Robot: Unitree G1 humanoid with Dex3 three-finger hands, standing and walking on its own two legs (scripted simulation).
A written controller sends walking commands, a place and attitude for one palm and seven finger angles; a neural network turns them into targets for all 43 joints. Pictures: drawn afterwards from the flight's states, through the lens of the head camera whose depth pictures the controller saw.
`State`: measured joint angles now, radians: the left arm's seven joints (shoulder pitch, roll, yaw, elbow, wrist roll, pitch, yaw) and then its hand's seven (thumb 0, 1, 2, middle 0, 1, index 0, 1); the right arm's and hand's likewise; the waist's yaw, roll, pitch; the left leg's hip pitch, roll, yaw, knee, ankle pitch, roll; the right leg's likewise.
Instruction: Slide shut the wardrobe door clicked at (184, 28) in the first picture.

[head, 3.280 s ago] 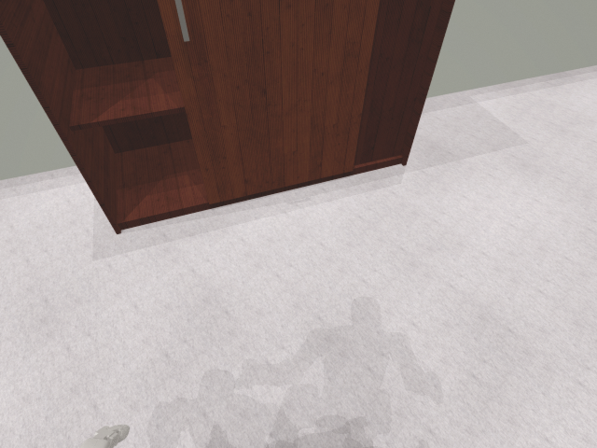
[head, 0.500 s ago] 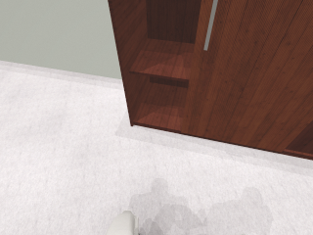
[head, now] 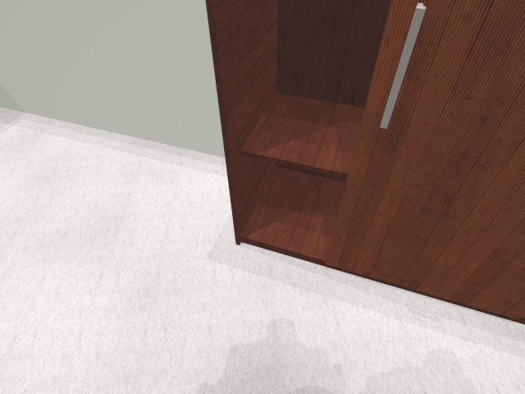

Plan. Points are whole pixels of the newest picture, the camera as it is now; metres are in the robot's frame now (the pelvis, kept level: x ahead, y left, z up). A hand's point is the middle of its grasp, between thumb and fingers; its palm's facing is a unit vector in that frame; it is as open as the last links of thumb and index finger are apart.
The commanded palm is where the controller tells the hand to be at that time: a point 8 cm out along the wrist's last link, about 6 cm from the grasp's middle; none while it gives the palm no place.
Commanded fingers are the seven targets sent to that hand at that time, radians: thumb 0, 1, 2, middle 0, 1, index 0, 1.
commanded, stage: turn to face it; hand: right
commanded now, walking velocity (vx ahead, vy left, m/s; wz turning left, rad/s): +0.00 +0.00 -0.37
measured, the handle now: (400, 71) +0.75 -0.23 +0.16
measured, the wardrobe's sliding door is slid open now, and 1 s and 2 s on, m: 0.40 0.40 0.40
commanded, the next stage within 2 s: take the last steps up to it in 0.38 s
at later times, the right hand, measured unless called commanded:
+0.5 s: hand out of the picture +0.00 -0.17 -0.15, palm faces +0.23 +0.94 -0.26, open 7.3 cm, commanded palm none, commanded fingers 0.00 -0.90 -0.90 0.20 0.30 0.20 0.30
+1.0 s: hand out of the picture +0.08 -0.19 -0.16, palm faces +0.22 +0.96 -0.17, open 7.3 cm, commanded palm none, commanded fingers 0.00 -0.90 -0.90 0.20 0.30 0.20 0.30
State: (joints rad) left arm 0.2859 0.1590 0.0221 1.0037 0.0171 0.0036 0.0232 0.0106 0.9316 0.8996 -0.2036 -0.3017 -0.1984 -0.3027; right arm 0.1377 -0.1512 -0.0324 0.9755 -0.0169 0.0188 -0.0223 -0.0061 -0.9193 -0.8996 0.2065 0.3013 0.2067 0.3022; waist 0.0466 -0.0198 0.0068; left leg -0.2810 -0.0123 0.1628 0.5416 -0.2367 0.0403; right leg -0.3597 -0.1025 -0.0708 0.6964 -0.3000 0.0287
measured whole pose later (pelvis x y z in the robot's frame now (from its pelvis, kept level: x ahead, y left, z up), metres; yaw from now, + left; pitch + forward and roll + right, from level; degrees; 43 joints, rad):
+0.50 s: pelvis +0.02 +0.02 +0.01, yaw -10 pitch -1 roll -1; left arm 0.19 0.22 0.06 1.02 0.01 0.06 0.01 0.01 0.91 0.90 -0.20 -0.30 -0.20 -0.30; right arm 0.28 -0.16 -0.04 1.02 -0.03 0.01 -0.04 0.00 -0.91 -0.90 0.20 0.30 0.20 0.30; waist -0.01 -0.03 0.03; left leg -0.20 0.05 0.11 0.51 -0.29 0.02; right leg -0.40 0.00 -0.02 0.91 -0.45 0.01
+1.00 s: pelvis +0.09 +0.00 +0.01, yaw -12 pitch +0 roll +0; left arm 0.41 0.14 0.03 1.12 0.03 -0.04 0.03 0.01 0.91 0.90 -0.21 -0.30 -0.20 -0.30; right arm 0.24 -0.19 -0.06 1.07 -0.02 0.01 0.02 0.00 -0.91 -0.90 0.20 0.30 0.20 0.30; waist 0.03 0.02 0.05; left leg -0.47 0.09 0.08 0.75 -0.29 -0.02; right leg -0.01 -0.03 -0.10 0.33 -0.32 0.00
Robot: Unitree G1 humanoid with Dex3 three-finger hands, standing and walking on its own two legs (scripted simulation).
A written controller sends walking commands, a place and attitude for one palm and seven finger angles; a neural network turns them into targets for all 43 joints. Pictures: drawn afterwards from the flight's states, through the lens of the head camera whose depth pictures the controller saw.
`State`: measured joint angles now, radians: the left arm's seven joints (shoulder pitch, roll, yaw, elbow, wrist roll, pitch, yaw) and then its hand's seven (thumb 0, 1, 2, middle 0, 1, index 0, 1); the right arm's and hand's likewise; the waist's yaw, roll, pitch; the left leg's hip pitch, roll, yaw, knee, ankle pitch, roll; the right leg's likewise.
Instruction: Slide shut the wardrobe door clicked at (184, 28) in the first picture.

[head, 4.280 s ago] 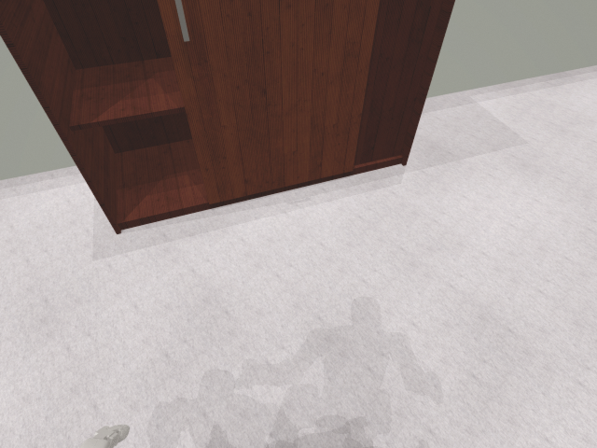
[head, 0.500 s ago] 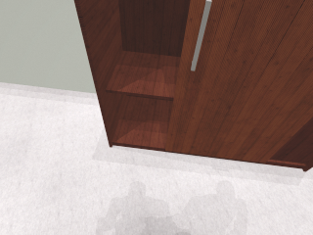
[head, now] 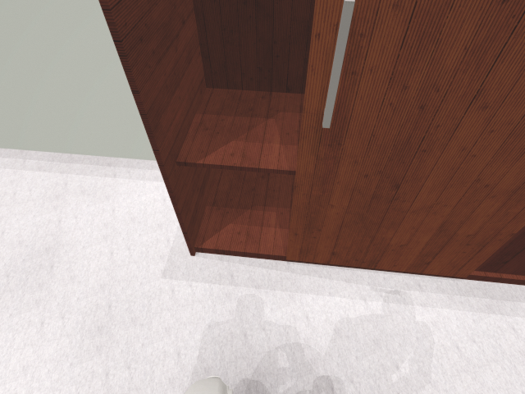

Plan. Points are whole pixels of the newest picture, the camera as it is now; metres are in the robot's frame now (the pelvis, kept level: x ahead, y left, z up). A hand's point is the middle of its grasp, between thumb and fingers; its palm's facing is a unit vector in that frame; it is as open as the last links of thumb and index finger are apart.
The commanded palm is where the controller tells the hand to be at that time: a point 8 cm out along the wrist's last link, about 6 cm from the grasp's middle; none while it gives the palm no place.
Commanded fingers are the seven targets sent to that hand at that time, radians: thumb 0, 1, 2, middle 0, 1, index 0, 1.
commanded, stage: take the last steps up to it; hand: right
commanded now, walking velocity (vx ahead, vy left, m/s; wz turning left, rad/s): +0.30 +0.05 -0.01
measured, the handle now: (335, 68) +0.69 -0.09 +0.14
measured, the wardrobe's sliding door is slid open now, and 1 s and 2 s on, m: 0.40 0.40 0.40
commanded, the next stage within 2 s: come to a stop and stand still in 0.40 s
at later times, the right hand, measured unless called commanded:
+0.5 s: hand out of the picture +0.14 -0.15 -0.20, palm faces +0.11 +0.99 -0.12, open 7.3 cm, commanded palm none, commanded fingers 0.00 -0.90 -0.90 0.20 0.30 0.20 0.30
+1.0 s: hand (347, 326) +0.28 -0.14 -0.16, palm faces +0.03 +0.95 -0.30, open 7.3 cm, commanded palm none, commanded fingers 0.00 -0.90 -0.90 0.20 0.30 0.20 0.30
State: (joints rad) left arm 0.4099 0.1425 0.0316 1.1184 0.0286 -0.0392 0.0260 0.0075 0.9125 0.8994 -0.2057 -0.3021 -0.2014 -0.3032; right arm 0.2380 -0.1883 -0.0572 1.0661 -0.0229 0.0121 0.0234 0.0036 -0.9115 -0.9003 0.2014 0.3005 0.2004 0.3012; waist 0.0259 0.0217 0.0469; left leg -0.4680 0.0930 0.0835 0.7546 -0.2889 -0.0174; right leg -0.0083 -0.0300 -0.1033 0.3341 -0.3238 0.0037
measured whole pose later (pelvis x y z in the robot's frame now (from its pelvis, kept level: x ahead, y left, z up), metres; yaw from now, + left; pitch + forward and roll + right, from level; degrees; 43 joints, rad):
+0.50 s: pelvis +0.17 +0.01 -0.01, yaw -1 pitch -1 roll +2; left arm 0.16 0.16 0.04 1.02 0.02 -0.06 0.00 0.01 0.92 0.90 -0.20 -0.30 -0.20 -0.30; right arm 0.35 -0.15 -0.04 1.13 -0.02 -0.03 -0.01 0.00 -0.92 -0.90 0.20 0.30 0.20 0.30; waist -0.02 0.03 0.03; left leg -0.12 0.02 0.15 0.56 -0.40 0.00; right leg -0.36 -0.07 -0.13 0.60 -0.22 -0.03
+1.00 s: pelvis +0.22 +0.07 -0.01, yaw +0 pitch -1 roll -1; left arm 0.16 0.21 0.07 1.03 0.01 0.06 0.02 0.01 0.91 0.90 -0.20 -0.30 -0.20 -0.30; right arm 0.18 -0.18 -0.04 1.00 -0.03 0.01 -0.03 0.00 -0.91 -0.90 0.20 0.30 0.20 0.30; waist 0.01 -0.05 0.09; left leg -0.29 0.03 0.07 0.61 -0.30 0.03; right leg -0.36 -0.03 -0.05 0.83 -0.49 0.02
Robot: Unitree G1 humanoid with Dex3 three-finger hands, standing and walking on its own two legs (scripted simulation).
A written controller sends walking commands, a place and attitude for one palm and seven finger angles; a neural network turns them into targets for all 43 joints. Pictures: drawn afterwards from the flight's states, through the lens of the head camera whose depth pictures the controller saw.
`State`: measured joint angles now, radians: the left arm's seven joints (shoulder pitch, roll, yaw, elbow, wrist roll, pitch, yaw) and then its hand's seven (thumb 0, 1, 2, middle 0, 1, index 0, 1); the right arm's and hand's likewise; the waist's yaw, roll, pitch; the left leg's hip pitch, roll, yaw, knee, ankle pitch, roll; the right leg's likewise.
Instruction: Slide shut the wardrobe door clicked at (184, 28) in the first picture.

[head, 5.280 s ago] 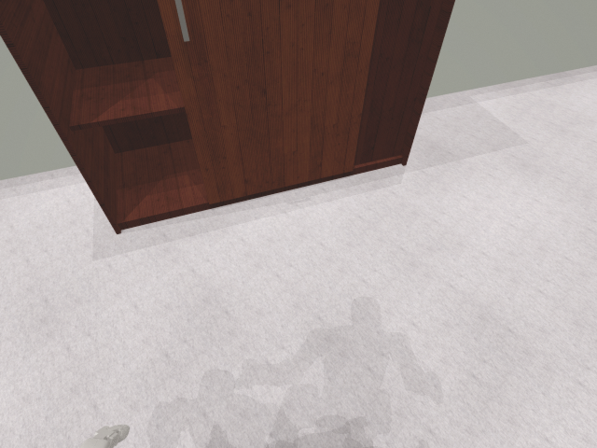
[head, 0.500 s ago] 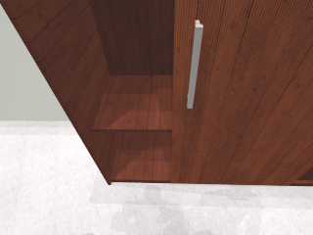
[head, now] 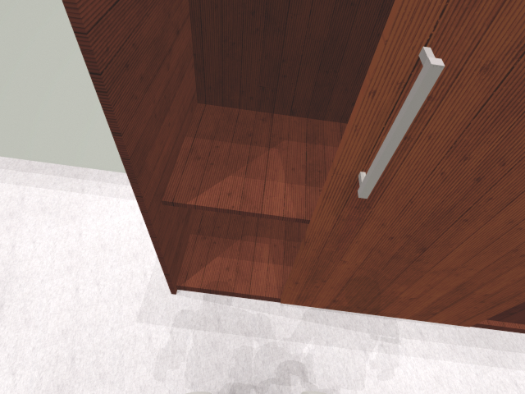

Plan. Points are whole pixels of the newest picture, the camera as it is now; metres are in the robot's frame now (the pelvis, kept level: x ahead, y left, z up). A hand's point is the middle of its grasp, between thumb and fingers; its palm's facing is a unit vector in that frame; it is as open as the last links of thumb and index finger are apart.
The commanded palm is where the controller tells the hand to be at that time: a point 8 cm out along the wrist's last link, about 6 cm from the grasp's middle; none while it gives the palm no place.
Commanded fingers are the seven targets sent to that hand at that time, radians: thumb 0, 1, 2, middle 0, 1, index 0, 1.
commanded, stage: come to a stop and stand still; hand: right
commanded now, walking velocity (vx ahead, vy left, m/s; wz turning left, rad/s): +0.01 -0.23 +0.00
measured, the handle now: (389, 134) +0.47 -0.15 +0.15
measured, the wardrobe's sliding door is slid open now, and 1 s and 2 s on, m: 0.40 0.40 0.40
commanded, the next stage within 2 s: look again from close up in 1.00 s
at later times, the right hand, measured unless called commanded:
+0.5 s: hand out of the picture -0.05 -0.23 -0.17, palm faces +0.10 +0.97 -0.21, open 7.3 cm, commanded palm none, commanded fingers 0.00 -0.90 -0.90 0.20 0.30 0.20 0.30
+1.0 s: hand out of the picture -0.05 -0.22 -0.17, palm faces +0.03 +0.99 -0.16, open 7.3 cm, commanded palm none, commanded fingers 0.00 -0.90 -0.90 0.20 0.30 0.20 0.30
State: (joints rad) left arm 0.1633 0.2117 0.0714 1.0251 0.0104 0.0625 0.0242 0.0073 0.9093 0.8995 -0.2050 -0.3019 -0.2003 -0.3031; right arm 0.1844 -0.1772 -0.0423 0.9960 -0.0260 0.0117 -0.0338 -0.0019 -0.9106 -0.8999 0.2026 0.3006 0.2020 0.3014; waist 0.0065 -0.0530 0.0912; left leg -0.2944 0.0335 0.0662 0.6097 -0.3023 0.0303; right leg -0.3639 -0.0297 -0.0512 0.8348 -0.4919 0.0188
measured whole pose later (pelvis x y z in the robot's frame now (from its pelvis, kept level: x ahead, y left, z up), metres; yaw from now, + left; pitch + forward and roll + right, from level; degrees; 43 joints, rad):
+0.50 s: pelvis -0.04 -0.04 +0.01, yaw -1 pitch -1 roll +0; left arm 0.25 0.17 0.01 1.05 0.02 0.01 0.02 0.01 0.91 0.90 -0.20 -0.30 -0.20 -0.30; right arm 0.28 -0.21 -0.05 1.10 -0.02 0.05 -0.03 0.00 -0.91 -0.90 0.21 0.30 0.20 0.30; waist -0.03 0.04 0.00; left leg -0.30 0.06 0.05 0.51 -0.25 -0.01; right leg -0.15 -0.01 -0.02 0.44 -0.29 0.00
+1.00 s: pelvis -0.04 -0.07 +0.01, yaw +0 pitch -1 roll +0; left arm 0.32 0.11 -0.02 1.15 0.00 -0.02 0.04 0.01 0.91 0.90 -0.20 -0.30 -0.20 -0.30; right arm 0.28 -0.13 0.01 1.18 -0.01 0.00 -0.05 0.00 -0.92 -0.90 0.20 0.30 0.20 0.30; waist 0.00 0.02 0.01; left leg -0.18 0.05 0.02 0.40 -0.20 -0.04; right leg -0.13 0.02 -0.05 0.40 -0.26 -0.04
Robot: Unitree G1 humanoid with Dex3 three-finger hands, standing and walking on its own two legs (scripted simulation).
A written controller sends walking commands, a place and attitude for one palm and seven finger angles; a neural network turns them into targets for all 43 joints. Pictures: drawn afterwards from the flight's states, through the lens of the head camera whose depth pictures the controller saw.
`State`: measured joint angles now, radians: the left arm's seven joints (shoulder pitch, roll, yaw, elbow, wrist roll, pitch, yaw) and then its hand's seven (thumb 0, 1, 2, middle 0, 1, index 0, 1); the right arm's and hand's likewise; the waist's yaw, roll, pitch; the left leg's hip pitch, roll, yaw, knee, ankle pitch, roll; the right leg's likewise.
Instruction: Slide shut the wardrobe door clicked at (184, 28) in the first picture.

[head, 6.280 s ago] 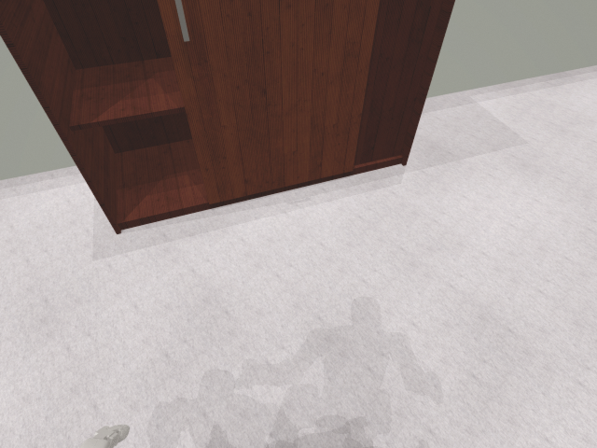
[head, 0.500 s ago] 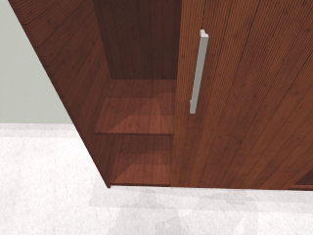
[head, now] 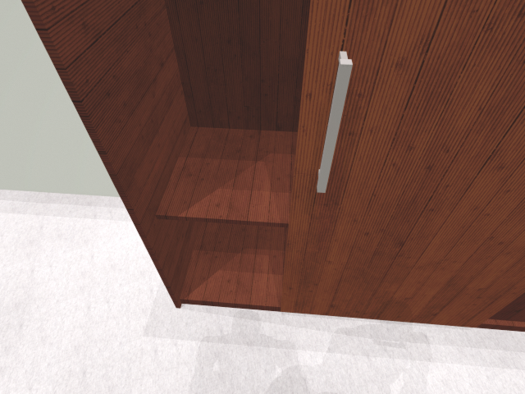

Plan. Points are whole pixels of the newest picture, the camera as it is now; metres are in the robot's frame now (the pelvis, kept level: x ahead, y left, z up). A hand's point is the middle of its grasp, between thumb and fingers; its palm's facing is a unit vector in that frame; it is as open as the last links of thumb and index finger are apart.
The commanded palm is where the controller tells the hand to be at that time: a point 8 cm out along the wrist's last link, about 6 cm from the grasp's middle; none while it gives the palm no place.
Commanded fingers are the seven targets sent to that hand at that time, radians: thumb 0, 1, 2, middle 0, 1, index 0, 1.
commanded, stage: look again from close up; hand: right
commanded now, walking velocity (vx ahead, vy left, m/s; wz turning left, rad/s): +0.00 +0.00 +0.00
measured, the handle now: (330, 131) +0.51 -0.09 +0.14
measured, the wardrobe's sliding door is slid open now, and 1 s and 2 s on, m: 0.40 0.40 0.40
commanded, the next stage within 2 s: raise the hand with hooked fingers in 1.18 s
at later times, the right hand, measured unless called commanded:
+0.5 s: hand out of the picture +0.02 -0.16 -0.18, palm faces +0.02 +0.98 -0.22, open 7.3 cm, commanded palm none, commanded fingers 0.00 -0.90 -0.90 0.20 0.30 0.20 0.30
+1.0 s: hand out of the picture +0.01 -0.13 -0.18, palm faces +0.03 +0.98 -0.20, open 7.3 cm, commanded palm none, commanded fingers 0.00 -0.90 -0.90 0.20 0.30 0.20 0.30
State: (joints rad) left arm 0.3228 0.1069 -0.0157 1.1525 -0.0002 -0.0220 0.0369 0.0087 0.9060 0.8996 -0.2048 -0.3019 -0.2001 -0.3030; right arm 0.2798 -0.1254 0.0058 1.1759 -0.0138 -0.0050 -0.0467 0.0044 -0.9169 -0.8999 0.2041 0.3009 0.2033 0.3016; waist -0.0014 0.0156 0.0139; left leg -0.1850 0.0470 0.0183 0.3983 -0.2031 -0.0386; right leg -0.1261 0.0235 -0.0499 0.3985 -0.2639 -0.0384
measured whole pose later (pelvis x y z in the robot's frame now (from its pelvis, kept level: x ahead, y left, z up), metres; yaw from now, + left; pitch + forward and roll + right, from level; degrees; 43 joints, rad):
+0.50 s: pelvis +0.01 +0.01 -0.01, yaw +0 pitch -1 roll -1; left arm 0.28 0.17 -0.02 1.09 0.01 -0.04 0.03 0.01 0.91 0.90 -0.20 -0.30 -0.20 -0.30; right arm 0.27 -0.15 0.01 1.11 -0.01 -0.02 -0.03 0.00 -0.91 -0.90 0.20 0.30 0.20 0.30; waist 0.00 -0.02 0.02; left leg -0.22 0.04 0.01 0.51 -0.28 -0.02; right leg -0.14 0.02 -0.06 0.47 -0.32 -0.03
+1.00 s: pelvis +0.02 +0.04 +0.00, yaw +0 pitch +0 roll -1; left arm 0.29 0.13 -0.02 1.14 0.01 -0.03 0.04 0.01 0.91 0.90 -0.20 -0.30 -0.20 -0.30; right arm 0.28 -0.14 0.00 1.13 -0.01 -0.02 -0.03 0.00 -0.92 -0.90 0.20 0.30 0.20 0.30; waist 0.00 -0.01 0.03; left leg -0.21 0.01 0.03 0.50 -0.28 0.02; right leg -0.12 -0.02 -0.04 0.44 -0.31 0.01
